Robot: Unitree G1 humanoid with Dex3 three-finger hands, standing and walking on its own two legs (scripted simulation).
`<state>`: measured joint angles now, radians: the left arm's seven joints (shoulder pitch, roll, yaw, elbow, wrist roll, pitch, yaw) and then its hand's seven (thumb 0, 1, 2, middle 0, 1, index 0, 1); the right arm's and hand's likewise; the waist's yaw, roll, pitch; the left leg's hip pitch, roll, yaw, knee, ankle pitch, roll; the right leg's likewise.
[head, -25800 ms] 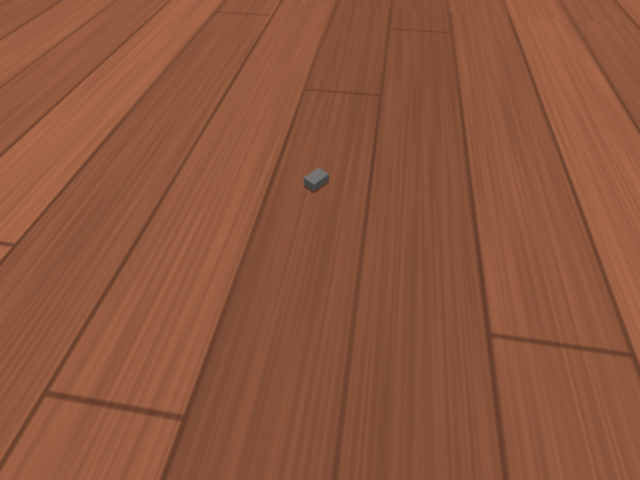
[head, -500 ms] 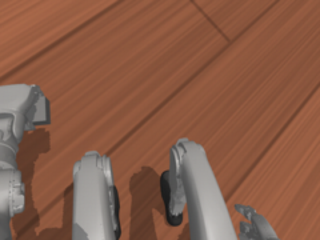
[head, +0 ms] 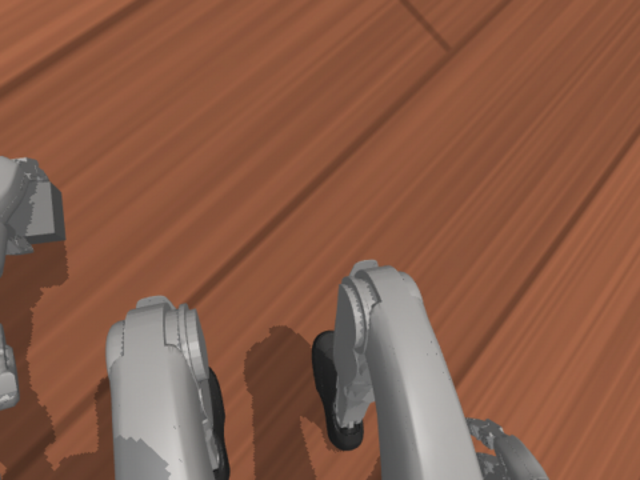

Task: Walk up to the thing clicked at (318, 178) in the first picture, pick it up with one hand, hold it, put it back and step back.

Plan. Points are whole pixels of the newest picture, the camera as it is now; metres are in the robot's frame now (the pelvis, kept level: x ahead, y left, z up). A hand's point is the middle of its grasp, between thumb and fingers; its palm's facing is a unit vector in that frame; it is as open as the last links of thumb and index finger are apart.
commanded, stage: lower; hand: left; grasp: from above
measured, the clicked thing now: (12, 216) +0.44 +0.33 -0.21
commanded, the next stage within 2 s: rest in 0.38 s
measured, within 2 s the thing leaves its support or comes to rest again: rests again in 1.32 s
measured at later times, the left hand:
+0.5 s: hand (25, 227) +0.44 +0.33 -0.24, palm faces -0.48 -0.09 -0.87, open 9.4 cm
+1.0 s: hand (41, 226) +0.44 +0.32 -0.28, palm faces -0.47 -0.12 -0.87, open 9.4 cm
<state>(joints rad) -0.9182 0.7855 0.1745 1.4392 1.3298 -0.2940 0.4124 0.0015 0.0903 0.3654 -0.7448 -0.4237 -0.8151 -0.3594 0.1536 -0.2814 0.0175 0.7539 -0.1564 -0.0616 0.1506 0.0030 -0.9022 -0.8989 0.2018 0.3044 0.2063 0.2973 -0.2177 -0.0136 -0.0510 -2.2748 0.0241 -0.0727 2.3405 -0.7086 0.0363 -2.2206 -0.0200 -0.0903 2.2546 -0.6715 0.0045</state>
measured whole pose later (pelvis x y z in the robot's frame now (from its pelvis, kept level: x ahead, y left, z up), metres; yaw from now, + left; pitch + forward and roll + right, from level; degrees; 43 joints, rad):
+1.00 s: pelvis +0.00 +0.00 -0.05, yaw -5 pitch +32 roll -11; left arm -0.94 0.97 0.27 1.61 1.37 -0.34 0.53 0.00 0.07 0.38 -0.76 -0.41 -0.83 -0.36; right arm 0.09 -0.31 0.14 0.71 -0.24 -0.10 0.20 0.00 -0.90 -0.90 0.20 0.30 0.21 0.30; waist -0.29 -0.09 0.09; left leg -2.38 0.03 -0.16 2.55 -0.74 0.03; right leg -2.30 0.00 -0.16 2.41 -0.67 0.01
